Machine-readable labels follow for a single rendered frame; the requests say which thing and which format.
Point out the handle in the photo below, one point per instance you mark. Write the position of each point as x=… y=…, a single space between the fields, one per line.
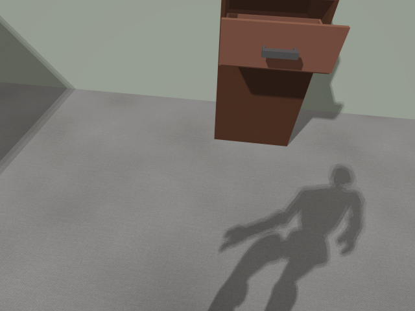
x=280 y=53

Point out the drawer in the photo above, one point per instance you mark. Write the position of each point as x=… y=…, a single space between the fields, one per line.
x=243 y=35

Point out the cabinet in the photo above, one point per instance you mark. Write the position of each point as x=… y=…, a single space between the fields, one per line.
x=262 y=105

